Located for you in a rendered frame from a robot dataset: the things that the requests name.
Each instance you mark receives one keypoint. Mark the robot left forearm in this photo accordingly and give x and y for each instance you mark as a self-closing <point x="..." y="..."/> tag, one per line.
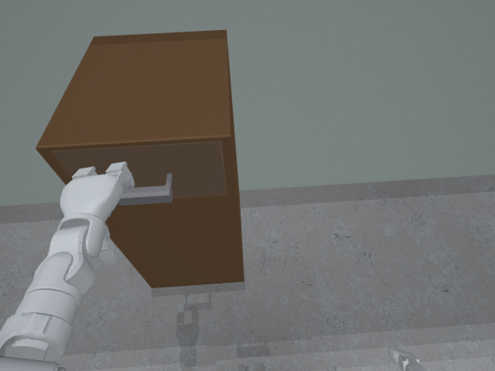
<point x="41" y="328"/>

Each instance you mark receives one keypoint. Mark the left robot upper arm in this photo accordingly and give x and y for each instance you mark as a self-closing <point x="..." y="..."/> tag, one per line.
<point x="18" y="364"/>

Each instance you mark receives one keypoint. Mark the right robot hand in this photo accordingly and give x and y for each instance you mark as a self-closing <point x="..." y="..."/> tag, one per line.
<point x="406" y="361"/>

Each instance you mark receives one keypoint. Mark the drawer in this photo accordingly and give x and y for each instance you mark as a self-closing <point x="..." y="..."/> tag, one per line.
<point x="197" y="168"/>

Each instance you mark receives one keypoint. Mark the cabinet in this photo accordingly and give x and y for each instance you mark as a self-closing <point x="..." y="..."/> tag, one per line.
<point x="159" y="89"/>

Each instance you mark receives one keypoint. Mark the left robot hand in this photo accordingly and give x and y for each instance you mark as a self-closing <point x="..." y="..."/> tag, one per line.
<point x="97" y="195"/>

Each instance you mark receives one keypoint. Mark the handle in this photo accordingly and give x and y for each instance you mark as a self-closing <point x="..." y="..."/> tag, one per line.
<point x="148" y="195"/>

